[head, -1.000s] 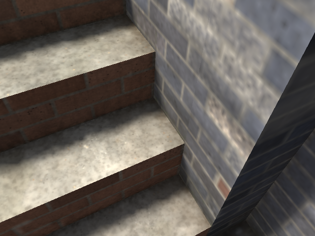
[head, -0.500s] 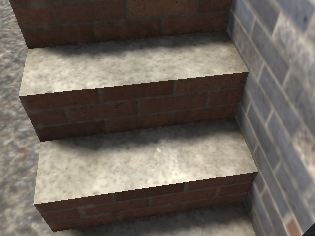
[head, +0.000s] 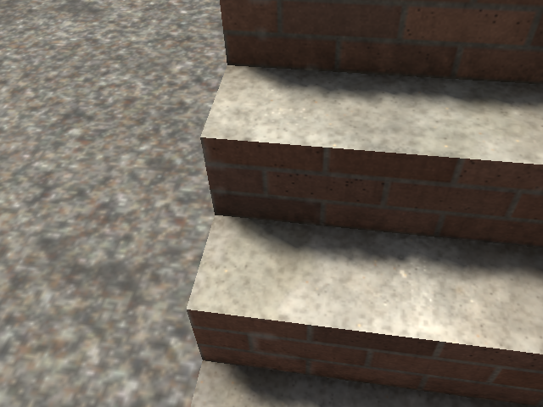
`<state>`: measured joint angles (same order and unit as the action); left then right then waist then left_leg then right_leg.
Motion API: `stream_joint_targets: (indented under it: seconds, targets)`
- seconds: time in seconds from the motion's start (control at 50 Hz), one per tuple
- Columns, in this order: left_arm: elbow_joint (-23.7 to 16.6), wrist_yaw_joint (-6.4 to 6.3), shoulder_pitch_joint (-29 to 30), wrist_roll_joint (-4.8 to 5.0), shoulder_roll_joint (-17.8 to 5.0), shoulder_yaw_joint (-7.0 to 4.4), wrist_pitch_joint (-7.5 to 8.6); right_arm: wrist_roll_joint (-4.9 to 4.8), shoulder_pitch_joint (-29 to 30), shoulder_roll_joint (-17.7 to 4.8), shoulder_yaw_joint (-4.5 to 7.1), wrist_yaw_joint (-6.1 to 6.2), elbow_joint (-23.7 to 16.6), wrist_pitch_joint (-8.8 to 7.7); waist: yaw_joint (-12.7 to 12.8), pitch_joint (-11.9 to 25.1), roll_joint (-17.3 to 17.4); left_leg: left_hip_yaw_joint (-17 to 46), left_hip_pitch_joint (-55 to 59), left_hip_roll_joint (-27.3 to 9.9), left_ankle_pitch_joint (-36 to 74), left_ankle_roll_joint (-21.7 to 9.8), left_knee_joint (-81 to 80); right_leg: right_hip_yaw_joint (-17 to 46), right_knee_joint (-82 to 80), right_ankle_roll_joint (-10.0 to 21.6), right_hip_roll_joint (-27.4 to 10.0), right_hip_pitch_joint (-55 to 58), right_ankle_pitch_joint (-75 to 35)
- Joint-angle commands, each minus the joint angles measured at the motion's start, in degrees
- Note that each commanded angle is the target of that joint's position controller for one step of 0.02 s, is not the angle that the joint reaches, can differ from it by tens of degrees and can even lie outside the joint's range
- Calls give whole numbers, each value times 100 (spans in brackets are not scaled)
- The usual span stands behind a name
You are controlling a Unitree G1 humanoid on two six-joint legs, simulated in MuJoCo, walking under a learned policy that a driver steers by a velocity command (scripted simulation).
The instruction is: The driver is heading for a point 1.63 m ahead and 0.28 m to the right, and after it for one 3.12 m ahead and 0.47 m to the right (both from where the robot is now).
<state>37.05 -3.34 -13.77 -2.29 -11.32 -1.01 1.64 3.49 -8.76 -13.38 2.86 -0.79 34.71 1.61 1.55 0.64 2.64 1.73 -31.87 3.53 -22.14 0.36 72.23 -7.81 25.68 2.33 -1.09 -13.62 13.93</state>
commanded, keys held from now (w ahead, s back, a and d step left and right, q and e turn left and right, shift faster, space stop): w+q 0.04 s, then w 0.96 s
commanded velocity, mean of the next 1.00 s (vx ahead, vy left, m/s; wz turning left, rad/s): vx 0.50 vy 0.00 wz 0.16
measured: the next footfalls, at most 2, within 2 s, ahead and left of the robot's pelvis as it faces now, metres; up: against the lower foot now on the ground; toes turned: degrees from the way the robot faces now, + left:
left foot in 0.18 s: +0.04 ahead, +0.14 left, +0.00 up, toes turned +6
right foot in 0.42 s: +0.08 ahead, -0.04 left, +0.00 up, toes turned +7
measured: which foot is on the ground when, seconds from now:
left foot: up 0.00-0.16, down 0.18-1.00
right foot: down 0.00-0.18, up 0.20-0.40, down 0.42-1.00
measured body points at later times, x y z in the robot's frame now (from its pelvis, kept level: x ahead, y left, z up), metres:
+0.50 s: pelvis +0.05 +0.07 +0.00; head +0.05 +0.06 +0.45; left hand +0.16 +0.29 -0.10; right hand +0.25 -0.11 -0.10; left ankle +0.00 +0.13 -0.74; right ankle +0.04 -0.03 -0.74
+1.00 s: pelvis +0.05 +0.07 +0.01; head +0.05 +0.07 +0.46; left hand +0.20 +0.29 -0.09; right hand +0.24 -0.13 -0.10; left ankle +0.00 +0.13 -0.74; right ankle +0.04 -0.04 -0.74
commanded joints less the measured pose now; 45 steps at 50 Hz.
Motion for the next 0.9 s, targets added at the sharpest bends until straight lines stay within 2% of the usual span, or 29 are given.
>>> stream_joint_targets:
  seconds: [0.02,0.04,0.06,0.08,0.1,0.12,0.14,0.16,0.18,0.2,0.22,0.24,0.26,0.28,0.3,0.34,0.36,0.38,0.4,0.42,0.44,0.46,0.48,0.52,0.58,0.68,0.9]
  targets:
    - [-428,11,386,2,-675,-231,169,-30,67,-330,86,-68,-456,-21,-149,-32,-631,-258,82,-262,405,61,-693,602,-1174,662,-1217,-125,-281]
    - [-370,23,383,-1,-779,-253,204,-137,206,-130,1,-95,-578,-17,-119,-42,-734,-358,481,-315,225,18,-1510,388,-1193,619,-1208,-173,-536]
    - [-355,37,354,-6,-831,-268,205,-204,406,8,-66,-116,-657,-48,11,18,-899,-435,901,-325,49,-28,-2290,294,-1206,612,-1224,-177,-799]
    - [-309,80,272,-5,-880,-277,196,-221,398,6,-66,-142,-649,-41,66,134,-1099,-485,1125,-250,-170,-76,-2861,350,-1129,647,-1260,56,-870]
    - [-255,119,155,-27,-906,-284,153,-179,267,-30,-49,-131,-614,-25,93,260,-1283,-624,1365,-152,-427,-114,-3313,373,-913,657,-1364,241,-1176]
    - [-191,148,117,3,-874,-273,90,-146,6,-28,-37,-105,-507,-49,3,386,-1300,-739,1649,-97,-120,-166,-3982,344,-645,630,-1355,402,-1339]
    - [-157,198,231,78,-789,-235,25,-123,-310,60,-49,-98,-338,-86,-240,469,-1098,-827,2243,-32,786,-223,-4905,204,-161,514,-1260,257,-1421]
    - [-154,245,235,119,-575,-158,-19,-25,-484,35,-56,-92,-204,-180,-334,451,-658,-663,2675,-64,1132,-188,-5535,-91,616,318,-999,63,-1449]
    - [-253,252,186,101,-356,-97,-44,81,-672,-109,-75,-66,-228,-321,-329,619,37,356,3492,-775,2365,-181,-5426,-164,1555,52,-804,-892,-35]
    - [-596,286,310,140,68,123,-52,-73,-905,-739,38,61,-144,-324,-457,794,1834,1945,3239,-1854,2170,-770,-5858,-46,1639,-266,-164,-1378,1372]
    - [-533,281,297,78,-259,53,-89,-127,-588,-600,45,111,-272,-304,-394,381,1038,2031,2517,-1898,1220,-1148,-6174,378,2258,-331,-330,-1098,1284]
    - [-550,325,354,85,-367,0,-79,-130,-78,-563,4,104,-361,-278,-163,56,558,1819,2132,-1777,1174,-1190,-6213,362,2474,-360,-261,-1078,1178]
    - [-446,332,206,51,-330,7,-69,-92,154,-517,-8,98,-407,-255,-38,61,344,1444,2000,-1613,1685,-1132,-6087,354,2660,-320,-216,-856,1125]
    - [-406,327,52,31,-269,25,-56,-118,323,-387,-77,120,-417,-289,101,101,272,987,1824,-1416,2602,-1028,-5935,369,2413,-260,-197,-471,1010]
    - [-347,310,-18,46,-186,67,-42,-119,409,-263,-122,129,-399,-332,122,167,351,629,1867,-1259,3438,-981,-5771,338,2068,-205,-126,-206,894]
    - [-375,237,110,127,-88,136,-35,-164,256,-110,-182,149,-257,-413,11,351,455,535,2407,-1274,4488,-1001,-5457,367,1156,-112,-20,-78,704]
    - [-416,220,157,160,-26,176,-19,-227,110,-140,-179,155,-169,-421,-10,404,531,573,2674,-1286,4607,-986,-5340,389,458,-65,36,-32,493]
    - [-355,189,49,156,26,194,17,-315,148,-135,-177,171,-116,-415,89,453,352,592,2755,-1245,4553,-922,-5149,397,-300,-21,58,269,-155]
    - [-290,156,0,103,-20,189,62,-376,188,-119,-173,172,-114,-432,68,470,181,605,2736,-1164,4603,-823,-4945,543,-568,-14,-2,509,-631]
    - [-264,131,-89,70,-114,180,110,-374,272,-64,-191,155,-152,-469,22,562,12,606,2558,-1087,4357,-710,-4793,797,-517,-23,-241,779,-1176]
    - [-309,123,19,86,-373,115,131,-323,91,25,-206,114,-171,-501,-252,531,-569,491,2280,-870,3670,-603,-4835,988,-230,-8,-436,950,-1863]
    - [-439,149,499,127,-426,70,134,-305,-119,146,-261,98,-38,-493,-418,403,-1167,373,2181,-735,2821,-472,-5050,1145,-245,95,-476,785,-1485]
    - [-600,193,771,136,-209,112,147,-265,20,-27,-243,104,69,-474,-324,216,-962,353,2189,-722,2420,-418,-5127,1147,-345,102,-448,616,-1315]
    - [-620,195,673,155,-72,133,157,-235,268,-171,-201,112,72,-471,-180,265,-545,369,2194,-744,2739,-394,-5134,1062,-302,96,-400,748,-1439]
    - [-565,154,554,135,-143,110,161,-263,489,-13,-253,118,74,-494,-104,446,-230,390,2240,-802,3282,-349,-5196,1044,-280,52,-399,962,-1557]
    - [-555,162,724,128,-102,111,145,-271,556,6,-272,127,177,-491,-99,589,-208,391,2359,-855,3575,-295,-5304,1064,-364,-20,-426,1116,-1743]
    - [-308,184,927,103,-132,91,178,-257,596,-36,-285,105,427,-522,-131,515,-241,400,2372,-919,3148,-256,-5592,1170,-675,-54,-483,1169,-1594]
Velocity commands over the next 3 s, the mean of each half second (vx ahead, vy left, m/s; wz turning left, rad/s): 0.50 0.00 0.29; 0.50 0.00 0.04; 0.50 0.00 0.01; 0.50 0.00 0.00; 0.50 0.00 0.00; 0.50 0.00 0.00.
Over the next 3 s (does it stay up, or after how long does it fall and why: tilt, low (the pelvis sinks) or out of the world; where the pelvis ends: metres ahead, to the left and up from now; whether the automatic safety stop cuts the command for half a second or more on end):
stays up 0.04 0.09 0.01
